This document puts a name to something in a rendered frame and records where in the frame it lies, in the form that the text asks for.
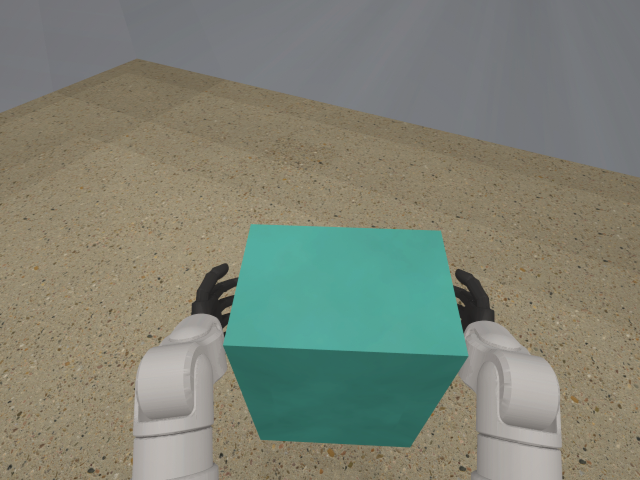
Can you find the left robot forearm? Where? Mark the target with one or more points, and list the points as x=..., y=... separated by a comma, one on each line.
x=174, y=404

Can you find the left robot hand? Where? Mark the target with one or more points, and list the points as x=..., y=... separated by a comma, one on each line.
x=208, y=294

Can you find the right robot forearm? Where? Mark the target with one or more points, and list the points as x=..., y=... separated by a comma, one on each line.
x=517, y=407

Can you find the carton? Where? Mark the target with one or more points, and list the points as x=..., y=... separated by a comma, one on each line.
x=344, y=335

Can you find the right robot hand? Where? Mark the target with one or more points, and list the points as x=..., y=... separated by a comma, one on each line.
x=476, y=301

